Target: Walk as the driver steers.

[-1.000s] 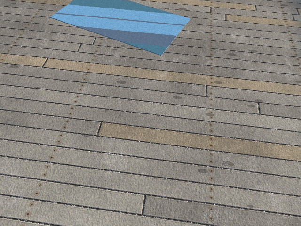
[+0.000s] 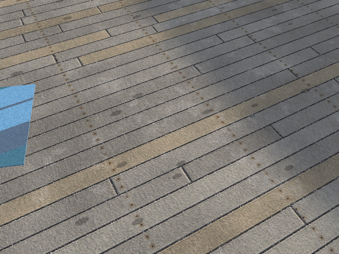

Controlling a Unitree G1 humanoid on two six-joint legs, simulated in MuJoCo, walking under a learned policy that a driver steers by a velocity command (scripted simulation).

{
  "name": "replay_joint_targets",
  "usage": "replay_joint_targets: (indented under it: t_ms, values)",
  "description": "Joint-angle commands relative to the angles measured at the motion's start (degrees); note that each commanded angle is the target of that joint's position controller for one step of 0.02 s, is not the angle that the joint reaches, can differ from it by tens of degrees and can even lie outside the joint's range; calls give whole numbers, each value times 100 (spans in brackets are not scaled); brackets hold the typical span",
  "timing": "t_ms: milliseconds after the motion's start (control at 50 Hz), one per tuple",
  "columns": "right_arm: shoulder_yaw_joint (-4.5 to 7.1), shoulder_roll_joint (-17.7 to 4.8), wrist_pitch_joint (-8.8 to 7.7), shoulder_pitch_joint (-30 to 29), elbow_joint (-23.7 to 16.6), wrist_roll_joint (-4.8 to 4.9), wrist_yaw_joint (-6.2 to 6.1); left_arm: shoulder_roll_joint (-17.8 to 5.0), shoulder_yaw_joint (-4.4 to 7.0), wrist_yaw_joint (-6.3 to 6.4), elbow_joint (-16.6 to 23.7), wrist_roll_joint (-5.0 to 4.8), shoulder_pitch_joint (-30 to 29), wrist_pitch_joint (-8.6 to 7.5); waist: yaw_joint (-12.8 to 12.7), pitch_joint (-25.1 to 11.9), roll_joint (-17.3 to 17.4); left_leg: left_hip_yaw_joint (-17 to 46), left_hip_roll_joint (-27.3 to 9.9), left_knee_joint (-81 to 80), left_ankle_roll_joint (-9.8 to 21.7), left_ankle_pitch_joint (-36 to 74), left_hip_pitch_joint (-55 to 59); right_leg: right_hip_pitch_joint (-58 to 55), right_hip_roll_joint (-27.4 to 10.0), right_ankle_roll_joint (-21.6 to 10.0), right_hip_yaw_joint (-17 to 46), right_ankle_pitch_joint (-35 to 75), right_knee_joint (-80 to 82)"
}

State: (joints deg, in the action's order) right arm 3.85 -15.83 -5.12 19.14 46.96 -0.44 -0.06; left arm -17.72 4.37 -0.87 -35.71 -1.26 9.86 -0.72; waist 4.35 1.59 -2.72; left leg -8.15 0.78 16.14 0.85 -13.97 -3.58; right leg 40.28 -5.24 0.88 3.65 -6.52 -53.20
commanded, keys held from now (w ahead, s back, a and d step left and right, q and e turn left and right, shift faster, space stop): no key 1.00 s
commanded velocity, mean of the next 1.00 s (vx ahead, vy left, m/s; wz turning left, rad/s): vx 0.11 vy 0.00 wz -0.13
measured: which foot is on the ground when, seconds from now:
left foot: down 0.00-0.16, up 0.18-0.50, down 0.52-1.00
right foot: up 0.00-0.14, down 0.16-1.00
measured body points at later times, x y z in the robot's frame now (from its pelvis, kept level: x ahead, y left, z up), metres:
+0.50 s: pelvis +0.17 -0.04 -0.01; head +0.19 -0.04 +0.44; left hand +0.34 +0.20 -0.12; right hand +0.26 -0.32 -0.13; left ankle +0.22 +0.11 -0.73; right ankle +0.22 -0.14 -0.74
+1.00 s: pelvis +0.23 -0.01 -0.01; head +0.24 -0.01 +0.44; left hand +0.35 +0.24 -0.14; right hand +0.29 -0.28 -0.14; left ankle +0.23 +0.11 -0.74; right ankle +0.22 -0.14 -0.74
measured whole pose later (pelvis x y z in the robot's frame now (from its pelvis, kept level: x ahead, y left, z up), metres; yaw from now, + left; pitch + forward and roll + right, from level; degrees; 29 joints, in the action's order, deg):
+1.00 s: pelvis +0.23 -0.01 -0.01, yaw -6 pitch -1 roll +0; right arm 1.0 -13.3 -0.7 9.2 56.2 -0.3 -1.1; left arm -13.6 2.8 1.8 -55.2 0.2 9.1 1.1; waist 0.2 2.2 0.1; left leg -0.4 -0.8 28.8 -0.4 -17.0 -10.4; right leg 12.1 0.0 0.5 0.8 -14.7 -28.3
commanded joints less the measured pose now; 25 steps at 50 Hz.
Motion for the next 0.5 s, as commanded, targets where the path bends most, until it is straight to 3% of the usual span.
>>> replay_joint_targets:
  t_ms: [20,60,100,120,140,160,180,200,220,240,260,280,300,320,360,400,460,500]
  values:
    - [192,-951,-29,-411,-326,39,-53,2,-53,-105,502,47,-568,-145,-48,196,564,387,-1366,-511,786,2567,-108,-224,67,-59,-252,713,1040]
    - [199,-1051,43,-218,-190,100,-60,32,-60,-178,598,56,-795,-185,11,147,629,246,-1402,-284,736,3281,36,-609,254,-135,-483,719,1519]
    - [230,-1190,98,-194,-122,192,-64,-113,5,-228,645,69,-747,-201,-122,-4,784,227,-1491,125,656,4051,333,-958,448,-313,-558,419,1866]
    - [256,-1274,117,-253,-115,248,-80,-245,69,-232,602,105,-505,-203,-307,-175,881,212,-1492,497,587,4612,439,-1324,594,-435,-619,258,2043]
    - [256,-1281,139,-347,-113,283,-98,-419,169,-221,442,134,51,-206,-656,-463,841,114,-1381,1139,458,4877,435,-2030,747,-586,-667,521,2435]
    - [210,-1155,134,-300,-102,257,-102,-667,284,-150,275,157,626,-193,-972,-784,666,-71,-1144,2065,240,4519,26,-3079,798,-752,-619,1398,2820]
    - [64,-788,88,-203,-292,-9,-90,-1121,358,-12,201,249,1215,-140,-1091,-1512,-178,-119,-785,3791,-50,1866,-1344,-4824,-344,-1130,643,4073,2276]
    - [-177,-319,52,751,-259,-78,52,-1290,228,16,333,333,810,-145,-445,-2651,-1190,582,-94,5677,-367,-2857,-2891,-6320,-2075,-2470,2904,5543,2149]
    - [-27,-922,86,458,10,87,100,-814,155,-27,343,263,951,-102,-911,-3103,-317,1413,-307,5915,-363,-2673,-2720,-5857,-1755,-2351,2633,4694,2419]
    - [-3,-976,141,-145,-216,240,101,-658,78,-66,287,191,558,-108,-828,-2144,-306,1247,-492,5763,-349,-2374,-3140,-5225,-1402,-2070,1831,4142,2607]
    - [-37,-841,195,-415,-242,174,29,-473,23,-72,214,119,222,-115,-670,-1501,59,1145,-638,5322,-371,-2028,-3222,-4427,-1084,-1787,1467,3441,2831]
    - [-29,-804,303,-607,-211,67,-65,-315,-39,-67,185,133,-88,-102,-526,-1005,233,1101,-719,4931,-375,-1720,-2898,-3528,-838,-1536,1156,2678,3215]
    - [-28,-739,417,-222,-138,89,-101,-440,-9,-61,162,217,-269,-128,-224,-910,-258,1147,-763,4741,-464,-1420,-2243,-2740,-877,-1643,989,2667,3400]
    - [-40,-677,490,34,-49,69,-144,-493,28,-67,137,253,-458,-148,-102,-857,-407,1046,-698,4423,-550,-1262,-1889,-2326,-784,-1678,802,2587,3527]
    - [-50,-577,514,59,42,28,-199,-419,27,-29,20,290,-546,-155,-71,-936,-364,938,-592,3740,-589,-1088,-1542,-2102,-555,-1585,460,2386,3546]
    - [-80,-499,528,-207,17,3,-217,-368,6,21,-109,264,-481,-145,-212,-1056,-295,996,-626,3129,-536,-552,-1351,-2161,-603,-1523,469,1904,3571]
    - [-72,-505,575,-518,-9,12,-196,-327,-31,72,-292,264,-492,-66,-306,-872,-374,964,-546,2403,-423,-61,-979,-1952,-547,-1348,597,-145,3742]
    - [-79,-444,563,-542,19,-71,-160,-165,-106,65,-391,222,-562,-32,-189,-605,-293,847,-419,1525,-275,409,-490,-1655,-300,-1013,575,-1555,3668]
